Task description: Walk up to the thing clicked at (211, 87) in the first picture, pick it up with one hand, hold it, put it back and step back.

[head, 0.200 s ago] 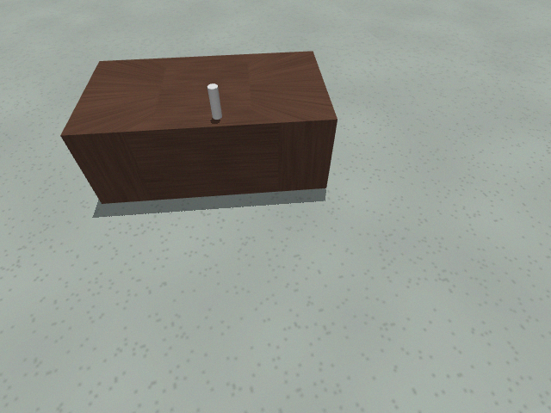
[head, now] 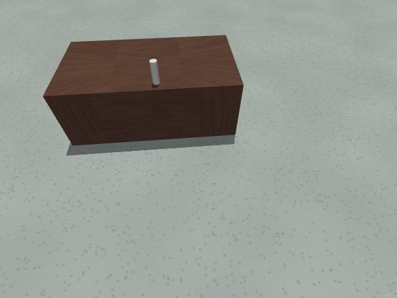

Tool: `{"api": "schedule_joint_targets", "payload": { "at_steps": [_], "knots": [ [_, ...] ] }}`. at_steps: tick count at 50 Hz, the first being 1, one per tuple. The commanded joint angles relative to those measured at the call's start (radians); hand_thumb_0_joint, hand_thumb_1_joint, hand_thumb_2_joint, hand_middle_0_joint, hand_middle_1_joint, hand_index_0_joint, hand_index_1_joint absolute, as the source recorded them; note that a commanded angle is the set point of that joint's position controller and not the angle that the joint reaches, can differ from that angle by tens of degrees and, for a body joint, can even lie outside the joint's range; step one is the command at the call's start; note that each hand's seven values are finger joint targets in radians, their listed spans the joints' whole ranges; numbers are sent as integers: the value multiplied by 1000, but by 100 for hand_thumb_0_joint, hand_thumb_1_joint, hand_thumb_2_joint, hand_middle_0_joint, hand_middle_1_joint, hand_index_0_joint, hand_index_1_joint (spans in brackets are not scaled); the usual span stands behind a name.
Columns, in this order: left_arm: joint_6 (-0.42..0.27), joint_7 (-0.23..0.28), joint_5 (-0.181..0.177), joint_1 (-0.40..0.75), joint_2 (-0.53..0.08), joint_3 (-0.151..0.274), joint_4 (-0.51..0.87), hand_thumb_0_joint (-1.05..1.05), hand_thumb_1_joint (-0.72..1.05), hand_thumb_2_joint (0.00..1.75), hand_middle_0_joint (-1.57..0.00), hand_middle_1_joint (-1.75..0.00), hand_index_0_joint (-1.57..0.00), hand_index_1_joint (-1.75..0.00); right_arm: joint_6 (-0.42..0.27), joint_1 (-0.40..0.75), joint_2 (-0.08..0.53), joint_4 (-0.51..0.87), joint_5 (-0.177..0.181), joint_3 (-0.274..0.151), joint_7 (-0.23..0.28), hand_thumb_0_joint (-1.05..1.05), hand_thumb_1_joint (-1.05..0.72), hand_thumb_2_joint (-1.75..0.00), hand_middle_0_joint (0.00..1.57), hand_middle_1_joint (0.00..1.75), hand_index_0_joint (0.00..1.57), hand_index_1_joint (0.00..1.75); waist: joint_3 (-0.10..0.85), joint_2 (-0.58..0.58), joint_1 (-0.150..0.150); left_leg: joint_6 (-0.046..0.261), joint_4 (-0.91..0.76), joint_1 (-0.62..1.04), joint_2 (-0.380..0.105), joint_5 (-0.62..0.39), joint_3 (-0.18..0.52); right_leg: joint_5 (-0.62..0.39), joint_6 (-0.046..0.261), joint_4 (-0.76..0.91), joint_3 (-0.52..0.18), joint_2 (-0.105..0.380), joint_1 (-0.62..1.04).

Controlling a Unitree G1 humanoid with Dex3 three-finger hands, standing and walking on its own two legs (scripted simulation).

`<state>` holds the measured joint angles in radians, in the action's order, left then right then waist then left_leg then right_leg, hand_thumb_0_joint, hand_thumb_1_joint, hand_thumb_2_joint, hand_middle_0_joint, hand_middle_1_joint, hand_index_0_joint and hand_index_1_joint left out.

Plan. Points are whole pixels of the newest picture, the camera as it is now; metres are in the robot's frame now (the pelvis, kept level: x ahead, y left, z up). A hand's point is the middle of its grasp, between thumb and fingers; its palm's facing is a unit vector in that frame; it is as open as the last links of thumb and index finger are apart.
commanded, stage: stand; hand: left
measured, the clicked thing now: (154, 72) +1.28 +0.26 -0.29
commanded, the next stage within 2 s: walk up in 0.92 s
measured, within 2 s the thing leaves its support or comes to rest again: neither
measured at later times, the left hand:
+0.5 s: hand out of the picture +0.08 +0.25 -0.16, palm faces -0.02 -0.94 -0.34, open 7.4 cm
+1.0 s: hand out of the picture +0.08 +0.26 -0.15, palm faces +0.00 -0.94 -0.33, open 7.4 cm
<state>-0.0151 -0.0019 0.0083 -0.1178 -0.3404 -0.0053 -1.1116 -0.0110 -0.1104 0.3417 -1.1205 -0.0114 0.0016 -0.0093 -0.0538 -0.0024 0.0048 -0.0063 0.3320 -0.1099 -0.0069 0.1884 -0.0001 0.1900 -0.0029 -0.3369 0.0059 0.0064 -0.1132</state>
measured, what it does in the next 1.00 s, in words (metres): stands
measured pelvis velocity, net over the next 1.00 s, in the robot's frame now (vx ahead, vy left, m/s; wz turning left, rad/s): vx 0.01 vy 0.00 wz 0.01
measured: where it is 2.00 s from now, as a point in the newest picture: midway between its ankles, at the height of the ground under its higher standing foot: (208, 265)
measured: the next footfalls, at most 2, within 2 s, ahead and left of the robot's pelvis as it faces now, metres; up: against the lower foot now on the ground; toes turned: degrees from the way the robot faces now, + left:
left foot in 1.44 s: +0.32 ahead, +0.12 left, +0.00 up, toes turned +8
right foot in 1.84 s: +0.44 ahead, -0.16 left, +0.00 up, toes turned +0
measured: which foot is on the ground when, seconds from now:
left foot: down 0.00-1.00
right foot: down 0.00-1.00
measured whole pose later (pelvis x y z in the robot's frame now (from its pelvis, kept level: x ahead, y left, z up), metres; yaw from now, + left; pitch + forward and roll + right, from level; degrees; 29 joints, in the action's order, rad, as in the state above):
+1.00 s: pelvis +0.01 +0.00 +0.00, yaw +1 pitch -2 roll +0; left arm -0.02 -0.04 0.03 -0.15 -0.36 0.04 -1.07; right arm -0.02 -0.17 0.35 -1.08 -0.03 -0.04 -0.04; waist -0.02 0.01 0.01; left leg 0.04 0.42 -0.13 0.01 0.33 0.01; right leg 0.41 0.03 -0.48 0.01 0.01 -0.15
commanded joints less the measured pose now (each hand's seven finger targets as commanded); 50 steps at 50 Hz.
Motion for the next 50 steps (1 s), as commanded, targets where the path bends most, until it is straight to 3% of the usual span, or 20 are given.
{"api": "schedule_joint_targets", "payload": {
  "at_steps": [1, 10, 15, 31, 45, 46, 47, 48, 49, 50],
  "knots": [
    [-20, 11, -1, 40, -214, 41, 63, 0, 90, 90, -20, -30, -20, -30, -23, 40, 215, 63, 3, -38, 17, 0, -90, -90, 20, 30, 20, 30, 89, -6, -3, 30, -42, 19, -120, -149, 91, -157, 31, 46, -94, 124, 16],
    [-17, 13, 2, 45, -213, 41, 63, 0, 90, 90, -20, -30, -20, -30, -22, 45, 215, 63, 3, -37, 21, 0, -90, -90, 20, 30, 20, 30, 89, 8, -2, 31, -36, 30, -122, -201, 87, -201, 28, 39, -85, 123, 22],
    [-16, 12, -2, 42, -210, 39, 59, 0, 90, 90, -20, -30, -20, -30, -22, 42, 213, 59, 4, -36, 19, 0, -90, -90, 20, 30, 20, 30, 71, 8, -1, 27, -47, 17, -120, -174, 92, -165, 28, 45, -83, 121, 20],
    [-18, 13, 0, 44, -219, 43, 64, 0, 90, 90, -20, -30, -20, -30, -23, 42, 214, 65, 3, -38, 21, 0, -90, -90, 20, 30, 20, 30, 95, 11, -2, 33, -40, 40, -125, -215, 85, -222, 28, 43, -87, 130, 39],
    [-16, 14, 1, 43, -223, 45, 62, 0, 90, 90, -20, -30, -20, -30, -22, 40, 219, 63, 2, -39, 21, 0, -90, -90, 20, 30, 20, 30, 76, 6, -3, 28, -58, 40, -124, -181, 89, -175, 30, 52, -88, 125, 26],
    [-31, -18, 23, 2, -304, 112, 115, 0, 90, 90, -20, -30, -20, -30, -36, -47, 296, 106, -10, -104, -6, 0, -90, -90, 20, 30, 20, 30, 165, 9, -5, 112, 6, 29, -94, 351, 129, 326, 61, -56, -42, 62, 46],
    [-31, -28, 32, 5, -294, 116, 108, 0, 90, 90, -20, -30, -20, -30, -38, -55, 311, 101, -17, -115, -16, 0, -90, -90, 20, 30, 20, 30, 87, -27, -4, 137, -13, -51, -123, 527, 189, 464, 76, -115, -59, 69, -46],
    [-32, -37, 37, 32, -278, 119, 133, 0, 90, 90, -20, -30, -20, -30, -38, -42, 317, 117, -20, -124, -21, 0, -90, -90, 20, 30, 20, 30, 0, -57, -9, 160, -38, -89, -155, 574, 246, 474, 79, -168, -56, 66, -170],
    [-34, -45, 37, 45, -255, 121, 155, 0, 90, 90, -20, -30, -20, -30, -39, -45, 311, 137, -22, -129, -26, 0, -90, -90, 20, 30, 20, 30, -68, -71, -6, 188, -58, -92, -200, 585, 302, 422, 76, -211, -34, 59, -260],
    [-38, -49, 34, 49, -237, 117, 167, 0, 90, 90, -20, -30, -20, -30, -44, -53, 307, 148, -22, -136, -29, 0, -90, -90, 20, 30, 20, 30, -102, -89, -8, 203, -73, -43, -230, 526, 338, 327, 72, -246, -10, 43, -338]
  ]
}}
